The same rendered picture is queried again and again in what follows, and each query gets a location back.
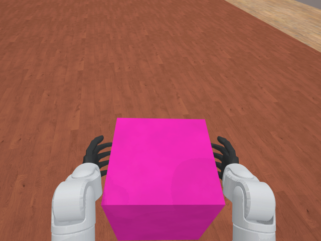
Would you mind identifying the right robot hand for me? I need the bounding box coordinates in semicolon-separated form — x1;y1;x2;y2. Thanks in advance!
211;136;239;180

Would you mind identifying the robot right forearm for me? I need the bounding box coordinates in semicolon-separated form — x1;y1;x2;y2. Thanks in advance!
222;163;276;241

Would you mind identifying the carton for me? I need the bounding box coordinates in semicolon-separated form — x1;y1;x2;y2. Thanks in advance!
101;118;225;240

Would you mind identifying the left robot hand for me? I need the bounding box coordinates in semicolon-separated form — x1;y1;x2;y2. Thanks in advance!
83;135;112;177

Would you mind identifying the robot left forearm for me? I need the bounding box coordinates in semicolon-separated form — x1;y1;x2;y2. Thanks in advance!
51;163;102;241

